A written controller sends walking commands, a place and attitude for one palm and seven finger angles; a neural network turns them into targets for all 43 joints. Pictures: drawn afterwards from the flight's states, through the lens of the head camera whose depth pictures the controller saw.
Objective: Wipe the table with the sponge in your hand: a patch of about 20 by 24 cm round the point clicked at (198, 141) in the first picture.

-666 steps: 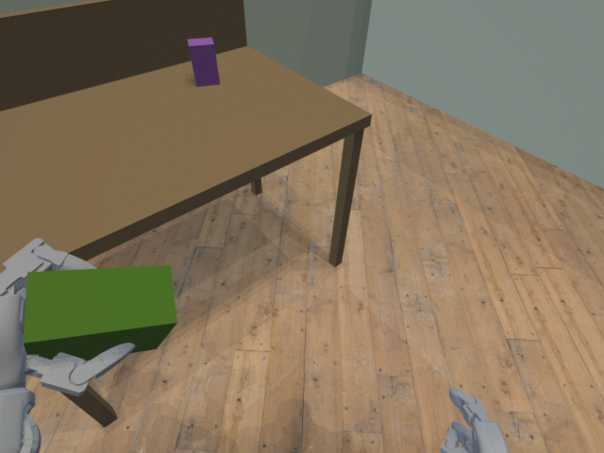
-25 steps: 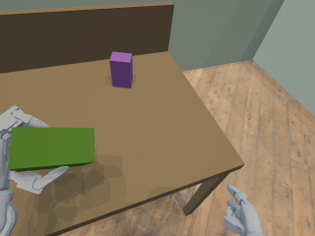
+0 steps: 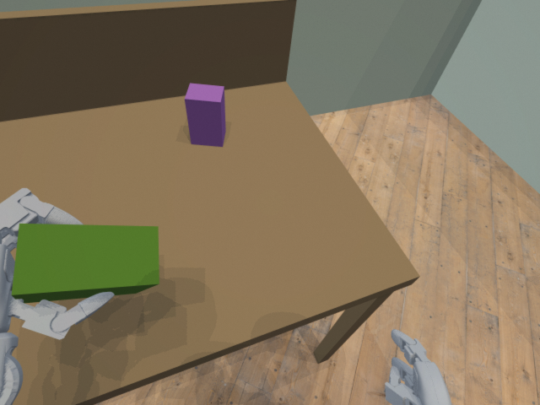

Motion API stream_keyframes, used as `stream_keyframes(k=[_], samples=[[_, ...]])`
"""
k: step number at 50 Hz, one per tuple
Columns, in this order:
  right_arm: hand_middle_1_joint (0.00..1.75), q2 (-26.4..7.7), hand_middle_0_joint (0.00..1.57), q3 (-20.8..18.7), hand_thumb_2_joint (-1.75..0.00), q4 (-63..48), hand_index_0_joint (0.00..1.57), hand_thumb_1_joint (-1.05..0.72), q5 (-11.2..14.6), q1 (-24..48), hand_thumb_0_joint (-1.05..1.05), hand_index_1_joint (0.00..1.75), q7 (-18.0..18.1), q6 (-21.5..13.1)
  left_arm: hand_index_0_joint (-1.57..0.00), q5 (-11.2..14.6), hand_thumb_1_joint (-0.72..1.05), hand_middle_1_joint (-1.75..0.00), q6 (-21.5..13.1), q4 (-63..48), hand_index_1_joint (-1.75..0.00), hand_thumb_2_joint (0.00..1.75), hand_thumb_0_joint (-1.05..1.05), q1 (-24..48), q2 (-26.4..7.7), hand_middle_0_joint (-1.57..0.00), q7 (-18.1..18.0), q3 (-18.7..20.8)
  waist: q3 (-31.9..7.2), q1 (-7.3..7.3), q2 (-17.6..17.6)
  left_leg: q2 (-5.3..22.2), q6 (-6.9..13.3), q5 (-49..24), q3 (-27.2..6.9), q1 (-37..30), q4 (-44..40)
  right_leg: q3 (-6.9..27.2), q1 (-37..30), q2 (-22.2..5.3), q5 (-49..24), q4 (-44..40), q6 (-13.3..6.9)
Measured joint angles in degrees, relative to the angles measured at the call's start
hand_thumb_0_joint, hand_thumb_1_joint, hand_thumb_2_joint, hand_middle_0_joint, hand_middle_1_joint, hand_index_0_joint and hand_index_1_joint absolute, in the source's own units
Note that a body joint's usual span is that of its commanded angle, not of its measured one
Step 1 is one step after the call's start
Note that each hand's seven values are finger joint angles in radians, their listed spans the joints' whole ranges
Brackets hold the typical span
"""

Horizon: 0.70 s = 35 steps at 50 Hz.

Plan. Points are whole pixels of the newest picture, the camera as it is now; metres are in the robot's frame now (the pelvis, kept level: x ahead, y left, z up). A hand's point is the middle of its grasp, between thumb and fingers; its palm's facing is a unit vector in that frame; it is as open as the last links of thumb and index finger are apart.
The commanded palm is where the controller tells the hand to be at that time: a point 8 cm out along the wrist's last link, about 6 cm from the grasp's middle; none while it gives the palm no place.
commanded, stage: look again from close up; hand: left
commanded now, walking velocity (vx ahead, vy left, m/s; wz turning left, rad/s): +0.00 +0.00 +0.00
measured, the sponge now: (108, 264) +0.24 +0.21 +0.13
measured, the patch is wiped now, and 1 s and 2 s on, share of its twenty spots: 0.00 0.00 0.00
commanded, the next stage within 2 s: shuffle to correct the standing spot in 0.18 s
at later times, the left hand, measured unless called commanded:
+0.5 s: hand (69, 255) +0.23 +0.24 +0.15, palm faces +0.37 -0.86 -0.36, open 10.1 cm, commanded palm +0.17 +0.27 +0.17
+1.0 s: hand (137, 263) +0.23 +0.17 +0.15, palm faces +0.30 -0.87 -0.40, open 10.1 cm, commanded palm +0.17 +0.22 +0.17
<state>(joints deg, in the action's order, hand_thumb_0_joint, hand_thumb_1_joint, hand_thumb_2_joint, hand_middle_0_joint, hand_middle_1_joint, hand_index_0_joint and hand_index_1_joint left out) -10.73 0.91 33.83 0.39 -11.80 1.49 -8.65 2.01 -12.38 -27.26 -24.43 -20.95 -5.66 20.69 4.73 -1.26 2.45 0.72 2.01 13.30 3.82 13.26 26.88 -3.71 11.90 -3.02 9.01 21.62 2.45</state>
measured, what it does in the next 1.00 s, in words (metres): shifts its weight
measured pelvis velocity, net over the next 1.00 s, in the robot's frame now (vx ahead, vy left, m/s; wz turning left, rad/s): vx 0.00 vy -0.06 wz -0.01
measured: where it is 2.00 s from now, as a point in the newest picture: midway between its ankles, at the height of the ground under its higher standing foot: outside the picture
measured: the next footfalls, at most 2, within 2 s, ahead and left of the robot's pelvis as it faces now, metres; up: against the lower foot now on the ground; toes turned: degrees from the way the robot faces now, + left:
none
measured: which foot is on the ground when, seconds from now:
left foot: down 0.00-1.00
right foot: down 0.00-1.00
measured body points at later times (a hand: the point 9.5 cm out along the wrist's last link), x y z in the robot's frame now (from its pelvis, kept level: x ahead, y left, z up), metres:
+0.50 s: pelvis +0.01 -0.01 +0.00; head +0.04 +0.02 +0.45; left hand +0.20 +0.29 +0.17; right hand +0.19 -0.23 -0.07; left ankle +0.01 +0.09 -0.74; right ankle +0.03 -0.15 -0.74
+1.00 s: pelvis +0.00 -0.06 +0.00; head +0.05 -0.05 +0.44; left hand +0.21 +0.22 +0.17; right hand +0.17 -0.31 -0.08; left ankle +0.01 +0.09 -0.74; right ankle +0.03 -0.15 -0.74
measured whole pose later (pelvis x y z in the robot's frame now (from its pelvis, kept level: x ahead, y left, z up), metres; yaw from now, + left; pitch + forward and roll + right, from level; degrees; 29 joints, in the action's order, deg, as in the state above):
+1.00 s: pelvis +0.00 -0.06 +0.00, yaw -1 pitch +1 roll -1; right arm -12.8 -1.7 32.7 1.1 -11.3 2.2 -6.3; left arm 4.8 -9.0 -31.6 -28.1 -21.9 -5.2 21.3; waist 3.9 0.3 0.8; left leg 6.1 -1.9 14.9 2.1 16.2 30.0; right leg -5.1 15.6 2.2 11.9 26.1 -2.8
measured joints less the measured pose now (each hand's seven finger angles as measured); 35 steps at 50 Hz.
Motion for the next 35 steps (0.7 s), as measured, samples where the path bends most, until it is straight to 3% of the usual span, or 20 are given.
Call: stream_keyframes(k=[20,35], samples=[[0.3,0.2,0.21,-0.2,-0.9,-0.7,0.2,-0.9,0.2,0.9,0.02,0.3,0.1,0.8,-0.75,0.4,-0.5,-1.34,0.6,-1.1,-1.34,1.02,-0.01,-0.4,-0.1,-0.71,0.2,0.1,-0.4,-0.39,0.1,-0.1,-0.2,0.2,0.1,-0.8,-0.8,0.1,-0.4,-0.1,0.6,0.0,-0.1],[0.3,1.2,0.21,-0.7,-0.9,-2.5,0.2,-0.9,0.2,1.5,0.02,0.3,-1.0,1.7,-0.75,1.8,-0.5,-1.34,1.8,-3.9,-1.34,1.02,-0.02,-0.8,-1.1,-0.71,1.2,1.1,0.5,0.3,0.0,3.0,-2.8,0.8,-0.6,1.1,1.3,-0.5,1.8,2.8,1.7,2.5,-2.6]])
